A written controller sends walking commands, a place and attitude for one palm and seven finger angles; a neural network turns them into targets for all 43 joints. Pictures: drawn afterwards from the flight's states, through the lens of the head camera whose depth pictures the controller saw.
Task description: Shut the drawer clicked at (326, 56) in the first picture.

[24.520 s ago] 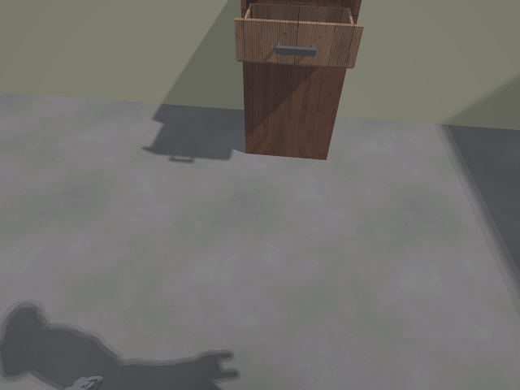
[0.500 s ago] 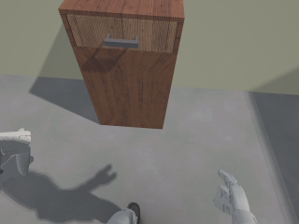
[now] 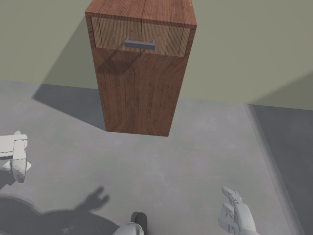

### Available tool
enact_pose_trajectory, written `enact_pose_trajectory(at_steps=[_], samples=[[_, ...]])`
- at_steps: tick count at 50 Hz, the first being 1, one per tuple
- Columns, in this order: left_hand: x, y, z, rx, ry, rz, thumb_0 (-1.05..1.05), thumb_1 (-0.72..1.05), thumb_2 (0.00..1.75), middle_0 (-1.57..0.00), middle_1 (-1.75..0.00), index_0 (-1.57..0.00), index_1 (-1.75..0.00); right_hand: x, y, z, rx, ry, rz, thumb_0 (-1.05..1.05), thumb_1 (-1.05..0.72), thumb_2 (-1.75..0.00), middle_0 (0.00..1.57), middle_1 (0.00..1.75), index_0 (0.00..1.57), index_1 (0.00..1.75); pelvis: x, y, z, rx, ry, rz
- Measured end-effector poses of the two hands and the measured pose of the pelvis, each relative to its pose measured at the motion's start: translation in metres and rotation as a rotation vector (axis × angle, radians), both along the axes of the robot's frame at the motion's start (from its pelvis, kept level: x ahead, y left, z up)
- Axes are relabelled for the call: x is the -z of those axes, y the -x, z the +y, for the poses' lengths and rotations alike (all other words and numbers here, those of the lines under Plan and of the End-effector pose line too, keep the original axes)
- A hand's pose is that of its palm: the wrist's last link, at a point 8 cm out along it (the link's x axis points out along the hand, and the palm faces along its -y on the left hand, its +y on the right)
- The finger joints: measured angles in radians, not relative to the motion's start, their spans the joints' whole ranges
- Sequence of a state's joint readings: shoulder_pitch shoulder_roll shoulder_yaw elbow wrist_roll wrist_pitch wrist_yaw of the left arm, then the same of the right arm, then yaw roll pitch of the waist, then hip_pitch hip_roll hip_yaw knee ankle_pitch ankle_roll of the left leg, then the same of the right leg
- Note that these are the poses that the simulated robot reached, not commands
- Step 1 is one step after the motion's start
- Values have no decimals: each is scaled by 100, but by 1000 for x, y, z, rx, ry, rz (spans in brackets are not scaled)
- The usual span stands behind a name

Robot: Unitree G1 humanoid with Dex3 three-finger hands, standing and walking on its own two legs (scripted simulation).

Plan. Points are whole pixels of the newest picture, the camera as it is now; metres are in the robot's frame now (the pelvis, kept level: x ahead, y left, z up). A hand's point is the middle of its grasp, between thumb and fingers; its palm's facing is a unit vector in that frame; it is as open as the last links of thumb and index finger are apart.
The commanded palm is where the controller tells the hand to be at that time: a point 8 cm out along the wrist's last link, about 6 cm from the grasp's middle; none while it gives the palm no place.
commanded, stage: stop stepping back and stand still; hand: left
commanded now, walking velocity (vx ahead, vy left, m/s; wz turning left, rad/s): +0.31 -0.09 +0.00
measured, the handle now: (140, 42) +0.87 +0.17 +0.02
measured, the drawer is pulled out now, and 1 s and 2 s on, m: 0.00 0.00 0.00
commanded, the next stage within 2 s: let the arm hang, fingers relaxed in 1.12 s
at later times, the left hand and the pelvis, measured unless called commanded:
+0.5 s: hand out of the picture +0.04 +0.33 +0.20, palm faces +0.43 -0.84 -0.33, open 3.3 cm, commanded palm -0.03 +0.36 +0.19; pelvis -0.16 +0.08 -0.01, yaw +0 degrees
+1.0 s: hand out of the picture -0.06 +0.35 +0.19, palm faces +0.41 -0.80 -0.43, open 3.3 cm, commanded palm -0.13 +0.39 +0.19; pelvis -0.25 +0.11 +0.00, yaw +3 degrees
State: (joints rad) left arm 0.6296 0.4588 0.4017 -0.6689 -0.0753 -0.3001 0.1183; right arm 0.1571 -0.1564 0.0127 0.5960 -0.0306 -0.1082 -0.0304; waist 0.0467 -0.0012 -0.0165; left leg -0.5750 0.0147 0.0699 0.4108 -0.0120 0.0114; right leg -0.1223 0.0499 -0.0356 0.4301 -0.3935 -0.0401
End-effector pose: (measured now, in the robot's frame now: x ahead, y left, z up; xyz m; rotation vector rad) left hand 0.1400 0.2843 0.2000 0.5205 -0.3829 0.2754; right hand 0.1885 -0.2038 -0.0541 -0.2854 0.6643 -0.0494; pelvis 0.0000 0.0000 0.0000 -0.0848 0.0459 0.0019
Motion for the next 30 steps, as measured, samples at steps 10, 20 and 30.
enact_pose_trajectory(at_steps=[10, 20, 30], samples=[[2, 36, 35, -14, 86, -40, 1, 89, 90, -140, -160, -141, -160, 9, 101, 12, 130, 8, 26, 1, -91, -90, 20, 30, 20, 30, 3, 56, 32, -37, 10, -119], [-5, 128, 74, -30, 41, -162, 1, 89, 90, -141, -160, -141, -160, 12, 177, 36, 125, 78, 43, 1, -90, -90, 20, 30, 20, 30, 15, 120, 76, 6, -9, -86], [-21, 177, 75, 13, 55, -34, 2, 89, 90, -140, -160, -141, -160, -11, 244, 86, 112, -59, 59, 1, -90, -90, 20, 30, 20, 30, -22, 183, 83, -7, -3, -100]])
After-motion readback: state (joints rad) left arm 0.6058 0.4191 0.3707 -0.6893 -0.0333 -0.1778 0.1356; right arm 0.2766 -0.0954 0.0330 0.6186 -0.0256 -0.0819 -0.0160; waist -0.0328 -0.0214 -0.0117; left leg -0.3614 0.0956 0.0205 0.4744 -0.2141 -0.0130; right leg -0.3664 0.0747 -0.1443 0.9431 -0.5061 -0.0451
